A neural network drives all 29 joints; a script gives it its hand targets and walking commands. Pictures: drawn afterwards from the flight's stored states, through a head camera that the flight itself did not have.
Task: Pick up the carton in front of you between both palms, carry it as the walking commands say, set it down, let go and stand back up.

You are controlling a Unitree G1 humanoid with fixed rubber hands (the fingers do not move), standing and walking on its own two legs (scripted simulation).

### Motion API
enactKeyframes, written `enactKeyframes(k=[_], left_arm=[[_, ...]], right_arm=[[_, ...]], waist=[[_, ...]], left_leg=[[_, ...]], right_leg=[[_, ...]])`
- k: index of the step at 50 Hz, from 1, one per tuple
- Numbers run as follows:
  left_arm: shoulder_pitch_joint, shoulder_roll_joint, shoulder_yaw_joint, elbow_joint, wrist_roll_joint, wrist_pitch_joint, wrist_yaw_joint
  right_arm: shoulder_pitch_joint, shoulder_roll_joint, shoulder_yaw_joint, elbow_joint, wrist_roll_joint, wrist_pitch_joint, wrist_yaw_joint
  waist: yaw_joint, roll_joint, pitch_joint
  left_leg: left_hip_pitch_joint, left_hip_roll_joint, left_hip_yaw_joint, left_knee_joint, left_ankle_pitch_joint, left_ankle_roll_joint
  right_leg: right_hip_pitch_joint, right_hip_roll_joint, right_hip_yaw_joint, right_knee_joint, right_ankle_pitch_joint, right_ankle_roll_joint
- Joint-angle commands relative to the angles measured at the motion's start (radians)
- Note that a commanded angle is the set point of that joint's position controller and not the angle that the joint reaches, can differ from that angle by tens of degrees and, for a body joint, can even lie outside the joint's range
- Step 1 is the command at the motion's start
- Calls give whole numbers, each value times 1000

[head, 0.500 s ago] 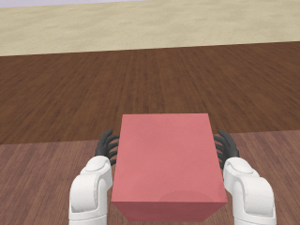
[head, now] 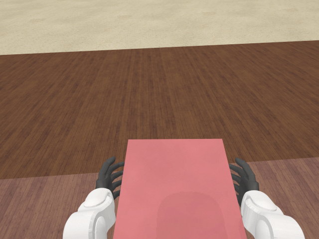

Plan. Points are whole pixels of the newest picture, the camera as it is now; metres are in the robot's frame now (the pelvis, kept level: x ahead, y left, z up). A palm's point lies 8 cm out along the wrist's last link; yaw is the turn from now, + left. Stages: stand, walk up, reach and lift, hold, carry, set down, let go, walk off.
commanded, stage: carry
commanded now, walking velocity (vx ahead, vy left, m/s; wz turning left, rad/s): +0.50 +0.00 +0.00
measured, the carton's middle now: (175, 204) +0.23 -0.01 +0.01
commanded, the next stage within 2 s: none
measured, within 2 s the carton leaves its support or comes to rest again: neither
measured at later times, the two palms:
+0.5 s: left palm (127, 104) +0.54 +0.13 +0.07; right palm (214, 97) +0.58 -0.17 +0.06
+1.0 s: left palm (124, 49) +0.97 +0.19 +0.07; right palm (186, 47) +0.96 -0.11 +0.08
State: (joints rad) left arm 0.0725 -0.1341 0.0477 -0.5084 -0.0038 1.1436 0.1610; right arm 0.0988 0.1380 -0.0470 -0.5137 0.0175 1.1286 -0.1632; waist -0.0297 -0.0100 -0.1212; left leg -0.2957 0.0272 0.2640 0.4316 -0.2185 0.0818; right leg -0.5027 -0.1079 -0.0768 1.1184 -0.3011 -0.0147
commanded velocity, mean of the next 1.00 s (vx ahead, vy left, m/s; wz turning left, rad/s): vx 0.50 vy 0.00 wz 0.00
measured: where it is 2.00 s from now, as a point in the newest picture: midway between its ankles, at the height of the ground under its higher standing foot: (161, 125)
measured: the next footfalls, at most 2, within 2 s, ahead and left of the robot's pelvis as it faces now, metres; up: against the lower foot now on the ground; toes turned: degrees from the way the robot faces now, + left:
right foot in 0.30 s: +0.40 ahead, -0.11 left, +0.00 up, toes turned -10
left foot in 0.82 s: +0.75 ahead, +0.11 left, +0.00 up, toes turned +13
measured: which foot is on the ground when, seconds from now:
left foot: down 0.00-0.34, up 0.36-0.80, down 0.82-1.00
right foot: up 0.00-0.28, down 0.30-0.84, up 0.86-1.00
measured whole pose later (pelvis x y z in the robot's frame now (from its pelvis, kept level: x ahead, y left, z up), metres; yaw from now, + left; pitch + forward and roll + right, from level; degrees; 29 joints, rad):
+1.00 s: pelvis +0.66 +0.04 -0.01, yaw +1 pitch +3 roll -1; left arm -0.31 -0.15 0.21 -0.24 0.01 1.07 0.20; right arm -0.27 0.15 -0.20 -0.25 0.01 1.05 -0.18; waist -0.03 -0.02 0.01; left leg -0.38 0.02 0.22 0.52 -0.21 0.11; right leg -0.54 -0.08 -0.02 1.24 -0.32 -0.04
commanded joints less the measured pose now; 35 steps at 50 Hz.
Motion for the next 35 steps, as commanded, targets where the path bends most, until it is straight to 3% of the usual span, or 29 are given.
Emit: enactKeyframes(k=[1, 5, 11, 13, 14, 15, 16, 17, 18, 19, 21, 23, 26, 31, 35], left_arm=[[-327, -677, -548, -93, -133, -41, -37], [-299, -622, -527, -84, -103, -33, -18], [-307, -575, -529, -106, -126, -5, -1], [-312, -575, -529, -111, -142, -3, -5], [-301, -576, -528, -104, -148, -4, -6], [-291, -574, -525, -96, -150, -6, -8], [-286, -575, -523, -97, -150, -7, -10], [-296, -569, -521, -94, -154, -11, -14], [-276, -615, -531, -71, -165, -16, -22], [-315, -651, -548, -101, -181, -25, -34], [-353, -739, -583, -113, -190, -48, -62], [-370, -772, -601, -100, -192, -68, -82], [-316, -737, -596, -78, -178, -82, -97], [-282, -651, -568, -80, -156, -78, -80], [-364, -561, -525, -76, -149, -64, -37]], right_arm=[[-417, 664, 585, -143, 182, -27, 52], [-381, 607, 577, -116, 182, -17, 58], [-323, 567, 513, -88, 140, 6, 21], [-331, 570, 513, -102, 136, 8, 14], [-336, 568, 516, -111, 135, 9, 11], [-330, 564, 519, -115, 133, 10, 10], [-340, 553, 520, -118, 133, 9, 8], [-329, 565, 534, -135, 137, 10, 9], [-356, 581, 546, -151, 146, 7, 16], [-373, 630, 562, -134, 151, 0, 24], [-368, 722, 568, -108, 146, -23, 47], [-358, 766, 578, -77, 124, -47, 61], [-312, 762, 574, -45, 89, -68, 60], [-306, 690, 573, -67, 89, -62, 43], [-409, 589, 547, -93, 109, -44, 16]], waist=[[15, 91, -147], [11, 109, -76], [10, 161, 30], [17, 169, 9], [29, 165, -31], [42, 122, -91], [64, 46, -164], [64, -231, -263], [56, -303, -234], [53, -214, -225], [45, -21, -206], [40, -53, -195], [41, -102, -148], [46, -112, -48], [71, -139, 24]], left_leg=[[237, 271, -322, -299, -60, 46], [285, 234, -225, -308, 91, 48], [331, 214, -122, -264, 300, 27], [335, 214, -83, -166, 470, 9], [314, 197, -42, -54, 562, -7], [254, 157, 0, 123, 591, -34], [83, 132, -22, 346, 419, -58], [-201, 17, -67, 681, 127, -110], [-340, -48, -177, 858, -234, -98], [-381, 26, -242, 946, -224, -65], [-355, 106, -274, 872, -119, -44], [-298, 111, -246, 747, -40, -55], [-315, 107, -187, 571, 20, -77], [-372, 85, -108, 282, 139, -89], [-334, 54, -70, 172, 189, -63]], right_leg=[[-146, -32, 9, -129, 89, 3], [-176, -6, -56, -385, 200, 21], [-101, 29, -143, -570, 272, -10], [23, 58, -180, -587, 239, -29], [148, 100, -221, -607, 194, -29], [331, 140, -248, -638, 151, -26], [551, 30, -92, -656, 55, -36], [754, -275, 437, -803, -205, -171], [738, -332, 643, -957, -62, -231], [707, -327, 510, -914, 83, -220], [577, -274, 310, -884, 208, -161], [490, -223, 178, -921, 157, -103], [465, -185, 67, -978, 109, -98], [518, -142, -35, -971, 253, -109], [514, -137, -67, -938, 309, -107]])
